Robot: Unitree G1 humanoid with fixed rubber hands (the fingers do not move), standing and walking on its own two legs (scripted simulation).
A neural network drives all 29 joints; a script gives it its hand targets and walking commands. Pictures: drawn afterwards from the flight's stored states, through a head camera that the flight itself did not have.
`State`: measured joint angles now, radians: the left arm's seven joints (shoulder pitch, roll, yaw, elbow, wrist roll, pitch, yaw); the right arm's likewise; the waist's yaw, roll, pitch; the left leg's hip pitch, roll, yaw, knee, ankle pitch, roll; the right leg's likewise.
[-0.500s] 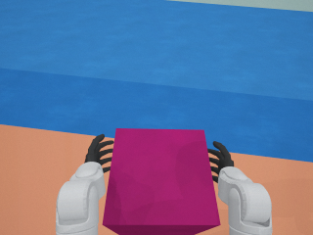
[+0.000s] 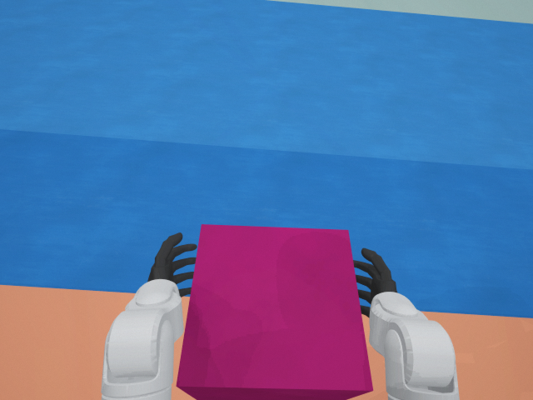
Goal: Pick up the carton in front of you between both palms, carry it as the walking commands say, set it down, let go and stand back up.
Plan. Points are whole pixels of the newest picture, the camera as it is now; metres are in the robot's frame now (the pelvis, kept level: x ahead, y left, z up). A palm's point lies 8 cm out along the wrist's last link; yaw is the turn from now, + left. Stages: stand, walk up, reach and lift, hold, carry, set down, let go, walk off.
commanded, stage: carry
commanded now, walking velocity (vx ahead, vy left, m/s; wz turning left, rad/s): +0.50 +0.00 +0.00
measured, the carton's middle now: (269, 323) +0.26 +0.00 -0.02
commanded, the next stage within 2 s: none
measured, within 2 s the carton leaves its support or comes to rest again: neither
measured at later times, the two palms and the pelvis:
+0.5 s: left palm (191, 144) +0.57 +0.15 +0.09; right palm (335, 148) +0.59 -0.14 +0.08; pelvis +0.24 -0.02 -0.02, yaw +3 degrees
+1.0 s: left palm (181, 114) +0.65 +0.18 +0.10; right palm (314, 122) +0.66 -0.10 +0.10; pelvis +0.31 +0.02 -0.02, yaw +2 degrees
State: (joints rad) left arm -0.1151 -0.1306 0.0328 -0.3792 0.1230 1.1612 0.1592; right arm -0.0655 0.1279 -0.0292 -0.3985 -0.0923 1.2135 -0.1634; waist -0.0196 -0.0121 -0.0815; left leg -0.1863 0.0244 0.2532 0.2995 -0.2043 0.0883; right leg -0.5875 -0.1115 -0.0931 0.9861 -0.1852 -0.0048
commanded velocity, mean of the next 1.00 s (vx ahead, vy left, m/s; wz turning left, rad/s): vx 0.01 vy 0.00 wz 0.00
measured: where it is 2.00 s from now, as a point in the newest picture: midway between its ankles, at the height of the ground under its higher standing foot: outside the picture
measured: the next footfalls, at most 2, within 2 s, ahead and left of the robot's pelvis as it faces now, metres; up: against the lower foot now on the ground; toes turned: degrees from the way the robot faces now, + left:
right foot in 0.24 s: +0.35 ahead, -0.09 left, +0.00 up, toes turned -8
left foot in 0.48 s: +0.28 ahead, +0.10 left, +0.00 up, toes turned +8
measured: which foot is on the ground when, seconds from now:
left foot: down 0.00-0.26, up 0.28-0.46, down 0.48-1.00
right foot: up 0.00-0.22, down 0.24-1.00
